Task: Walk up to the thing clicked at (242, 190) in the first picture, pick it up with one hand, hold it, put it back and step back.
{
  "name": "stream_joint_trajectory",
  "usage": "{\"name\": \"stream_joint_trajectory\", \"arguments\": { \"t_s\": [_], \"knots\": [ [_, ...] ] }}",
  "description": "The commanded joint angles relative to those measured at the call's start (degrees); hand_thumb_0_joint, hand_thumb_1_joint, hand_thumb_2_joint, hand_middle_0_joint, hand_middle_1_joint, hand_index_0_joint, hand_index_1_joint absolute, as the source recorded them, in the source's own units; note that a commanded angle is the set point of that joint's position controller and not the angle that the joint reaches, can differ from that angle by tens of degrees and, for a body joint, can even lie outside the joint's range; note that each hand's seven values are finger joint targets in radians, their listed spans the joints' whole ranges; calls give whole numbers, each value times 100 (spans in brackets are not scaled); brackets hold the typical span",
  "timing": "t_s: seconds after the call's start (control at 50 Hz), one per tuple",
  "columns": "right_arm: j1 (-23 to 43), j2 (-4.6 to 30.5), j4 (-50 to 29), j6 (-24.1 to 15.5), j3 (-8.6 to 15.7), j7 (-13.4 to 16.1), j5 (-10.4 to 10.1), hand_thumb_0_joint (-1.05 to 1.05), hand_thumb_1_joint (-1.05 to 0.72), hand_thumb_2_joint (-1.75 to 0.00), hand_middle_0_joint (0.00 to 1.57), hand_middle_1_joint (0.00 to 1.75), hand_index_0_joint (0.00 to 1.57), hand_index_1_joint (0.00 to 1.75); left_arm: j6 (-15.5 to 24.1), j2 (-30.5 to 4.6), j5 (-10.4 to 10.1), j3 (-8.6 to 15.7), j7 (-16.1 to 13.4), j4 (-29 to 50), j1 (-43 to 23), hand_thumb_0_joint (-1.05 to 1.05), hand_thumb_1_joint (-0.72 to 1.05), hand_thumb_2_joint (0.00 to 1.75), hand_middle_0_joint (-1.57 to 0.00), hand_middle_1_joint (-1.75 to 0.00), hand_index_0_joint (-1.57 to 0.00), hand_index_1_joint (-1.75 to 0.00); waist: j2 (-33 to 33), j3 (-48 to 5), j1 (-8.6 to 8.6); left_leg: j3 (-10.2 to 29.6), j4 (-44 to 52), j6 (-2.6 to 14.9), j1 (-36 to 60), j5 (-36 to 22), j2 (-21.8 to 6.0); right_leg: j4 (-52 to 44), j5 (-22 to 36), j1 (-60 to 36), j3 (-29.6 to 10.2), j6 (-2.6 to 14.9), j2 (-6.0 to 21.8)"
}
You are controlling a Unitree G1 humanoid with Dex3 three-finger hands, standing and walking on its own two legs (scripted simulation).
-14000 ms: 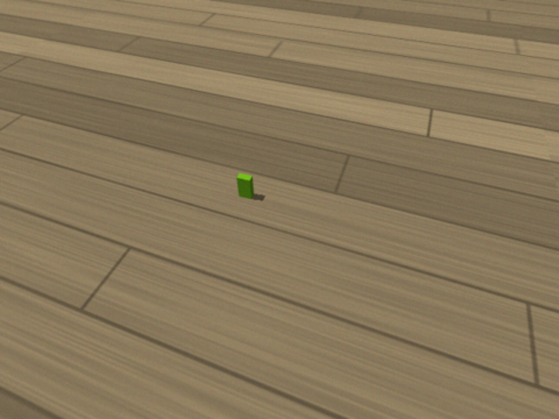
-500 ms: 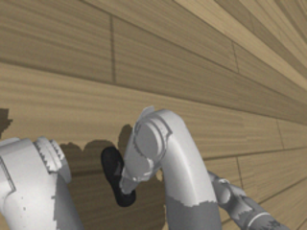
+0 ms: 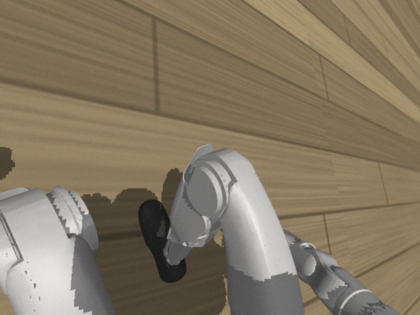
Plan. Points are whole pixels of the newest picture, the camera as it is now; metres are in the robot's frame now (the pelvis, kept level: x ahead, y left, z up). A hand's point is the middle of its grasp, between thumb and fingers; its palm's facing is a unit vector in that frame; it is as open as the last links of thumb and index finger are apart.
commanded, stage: settle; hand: left
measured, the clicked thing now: out of the picture +0.42 +0.27 -0.21
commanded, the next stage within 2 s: hold in 0.98 s
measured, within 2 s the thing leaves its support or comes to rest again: neither
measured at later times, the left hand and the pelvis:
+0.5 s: hand out of the picture +0.41 +0.30 -0.09, palm faces +0.34 -0.94 -0.02, open 8.9 cm; pelvis +0.00 -0.01 +0.02, yaw +3 degrees
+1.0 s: hand out of the picture +0.41 +0.30 +0.00, palm faces +0.30 -0.95 -0.09, open 8.9 cm; pelvis +0.03 -0.02 +0.05, yaw +9 degrees
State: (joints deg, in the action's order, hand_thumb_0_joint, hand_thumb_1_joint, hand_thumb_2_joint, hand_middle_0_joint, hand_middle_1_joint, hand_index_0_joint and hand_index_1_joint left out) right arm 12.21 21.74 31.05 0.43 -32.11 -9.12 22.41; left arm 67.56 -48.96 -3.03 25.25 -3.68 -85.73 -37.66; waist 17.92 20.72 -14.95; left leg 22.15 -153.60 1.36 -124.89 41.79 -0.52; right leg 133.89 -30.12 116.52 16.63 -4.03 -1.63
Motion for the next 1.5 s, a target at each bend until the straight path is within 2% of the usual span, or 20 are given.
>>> {"name": "stream_joint_trajectory", "arguments": {
  "t_s": [0.0, 0.04, 0.18, 0.34, 0.38, 0.44, 0.54, 0.72, 0.82, 0.86, 0.88, 0.94, 0.96, 1.0, 1.08, 1.12, 1.2, 1.34, 1.42, 1.48],
  "knots": [
    [-243, 2159, 39, 96, 774, 110, -21, 0, -93, -90, 20, 30, 20, 30, 364, -730, -43, 18, 74, 1067, -1097, 0, 25, 124, -136, -138, -135, -140, -3591, -3378, -720, -353, 2291, -338, 2241, -835, -359, -628, 674, -1563, 482, 401, -272],
    [-297, 2127, 11, 103, 814, 108, -42, 0, -92, -90, 20, 30, 20, 30, 299, -705, -96, 113, 71, 1242, -1067, 0, 26, 125, -135, -138, -134, -140, -3590, -3550, -651, -418, 2282, -337, 2226, -914, -328, -662, 737, -1656, 455, 406, -265],
    [-469, 2020, 41, 116, 1158, 86, -217, 0, -92, -90, 20, 30, 20, 30, -100, -290, -44, -231, 214, 2036, -946, 0, 21, 125, -135, -139, -135, -142, -3723, -3657, -475, -576, 2501, -317, 2123, -593, -292, -724, 511, -1379, 321, 442, -215],
    [-892, 1870, 58, 117, 1640, 64, -533, 0, -91, -90, 20, 30, 20, 30, -702, 132, -172, -299, 268, 2979, -963, 0, 20, 126, -140, -144, -140, -146, -3723, -4164, -214, -717, 2788, -265, 2064, -287, -225, -826, 330, -1138, 122, 491, -146],
    [-914, 1800, 38, 115, 1767, 57, -630, 0, -90, -90, 20, 30, 20, 30, -851, 183, -127, -378, 312, 3280, -928, 0, 19, 127, -142, -146, -142, -147, -3772, -4286, -67, -757, 2882, -259, 2048, -203, -208, -806, 238, -964, 58, 520, -125],
    [-1154, 1699, 113, 134, 1973, 67, -757, 0, -90, -90, 20, 30, 20, 30, -1121, 514, -67, -661, 443, 3612, -973, 0, 21, 126, -142, -146, -142, -148, -3905, -4517, -43, -842, 2977, -271, 2230, -425, -185, -799, 381, -843, -63, 554, -81],
    [-1347, 1577, 81, 149, 2252, 104, -1037, 0, -90, -90, 20, 30, 20, 30, -1619, 756, -196, -615, 574, 3751, -791, 0, 14, 127, -141, -147, -141, -149, -3564, -4500, 177, -990, 3140, -169, 1807, 98, -98, -984, -49, -621, -200, 580, -48],
    [-1709, 1308, 138, 175, 2704, 243, -1418, 0, -91, -90, 20, 30, 20, 30, -2113, 902, -349, -525, 904, 4739, -792, 0, 12, 124, -139, -146, -140, -148, -3511, -5395, 549, -1289, 3344, -113, 2027, -220, 4, -1110, -4, -764, -527, 625, 62],
    [-1913, 1167, 241, 174, 2885, 343, -1548, 0, -90, -89, 20, 30, 20, 30, -2294, 1116, -512, -532, 1066, 4925, -978, 0, 7, 121, -136, -145, -137, -146, -3143, -5793, 534, -1554, 3205, -50, 1884, -595, 66, -1249, 188, -1098, -707, 611, 88],
    [-1938, 1122, 202, 180, 2929, 384, -1589, 0, -91, -90, 20, 30, 20, 30, -2406, 1031, -507, -374, 1105, 4652, -730, 0, 6, 121, -135, -145, -136, -146, -2910, -5888, 611, -1657, 3161, -8, 1756, -621, 83, -1358, 179, -1346, -794, 583, 100],
    [-1974, 1103, 206, 176, 2987, 391, -1589, 0, -91, -90, 20, 30, 20, 30, -2417, 1112, -492, -479, 1144, 4817, -860, 0, 6, 121, -134, -144, -135, -145, -2777, -5960, 558, -1697, 3123, 10, 1644, -643, 91, -1398, 193, -1459, -828, 566, 107],
    [-1980, 976, 191, 182, 3006, 429, -1661, 0, -90, -90, 20, 30, 20, 30, -2562, 1138, -501, -329, 1282, 4576, -514, 0, 7, 120, -133, -143, -134, -144, -2690, -6105, 736, -1795, 3213, 21, 1715, -700, 112, -1486, 178, -1572, -906, 563, 139],
    [-1989, 1028, 166, 177, 3080, 446, -1686, 0, -91, -90, 20, 30, 20, 30, -2581, 1219, -529, -443, 1350, 4867, -723, 0, 6, 120, -133, -143, -134, -144, -2774, -6203, 687, -1799, 3259, 7, 1800, -781, 109, -1475, 238, -1563, -903, 574, 155],
    [-2019, 981, 110, 183, 3103, 480, -1745, 0, -90, -89, 20, 30, 20, 30, -2649, 1023, -559, -207, 1360, 5146, -805, 0, 8, 119, -133, -142, -133, -143, -2864, -6517, 841, -1814, 3384, -13, 1953, -886, 125, -1475, 263, -1629, -925, 597, 178],
    [-2045, 925, 108, 166, 3199, 518, -1826, 0, -94, -90, 20, 30, 20, 30, -2815, 1366, -579, -282, 1359, 4988, -642, 0, 12, 112, -134, -145, -137, -142, -2721, -6332, 789, -1838, 3485, -6, 1985, -805, 131, -1584, 171, -1515, -952, 607, 196],
    [-2079, 877, 131, 158, 3246, 550, -1856, 0, -94, -90, 20, 30, 20, 30, -2853, 1264, -573, -130, 1373, 5140, -493, 0, 0, 115, -129, -145, -133, -143, -2703, -6410, 919, -1896, 3491, -3, 2023, -1001, 135, -1633, 321, -1656, -1020, 606, 216],
    [-2157, 827, 73, 116, 3372, 600, -1946, 0, -94, -90, 20, 30, 20, 30, -2944, 1371, -654, -191, 1514, 5610, -599, 0, -4, 111, -127, -141, -131, -139, -2837, -6763, 948, -1909, 3722, -20, 2433, -1113, 130, -1743, 350, -1730, -1083, 638, 241],
    [-2135, 725, -72, 0, 3554, 718, -2106, 0, -94, -90, 20, 30, 20, 30, -3263, 1766, -777, -396, 1540, 6060, -422, 0, -11, 110, -126, -140, -130, -138, -2728, -6792, 966, -1923, 4224, 10, 2828, -811, 144, -2251, 62, -1813, -1194, 645, 269],
    [-2132, 670, -127, -45, 3602, 788, -2178, 0, -94, -90, 20, 30, 20, 30, -3463, 1726, -710, -427, 1537, 6306, -179, 0, -11, 111, -127, -140, -131, -139, -2506, -6607, 1022, -1913, 4520, 43, 2954, -697, 129, -2607, -50, -2043, -1260, 636, 283],
    [-2122, 651, -236, -87, 3620, 831, -2267, 0, -94, -90, 20, 30, 20, 30, -3636, 1868, -854, -431, 1542, 6612, 51, 0, -10, 110, -128, -140, -132, -138, -2477, -6604, 1059, -1815, 4860, 36, 3246, -548, 117, -2830, -165, -2196, -1259, 622, 294]
  ]
}}
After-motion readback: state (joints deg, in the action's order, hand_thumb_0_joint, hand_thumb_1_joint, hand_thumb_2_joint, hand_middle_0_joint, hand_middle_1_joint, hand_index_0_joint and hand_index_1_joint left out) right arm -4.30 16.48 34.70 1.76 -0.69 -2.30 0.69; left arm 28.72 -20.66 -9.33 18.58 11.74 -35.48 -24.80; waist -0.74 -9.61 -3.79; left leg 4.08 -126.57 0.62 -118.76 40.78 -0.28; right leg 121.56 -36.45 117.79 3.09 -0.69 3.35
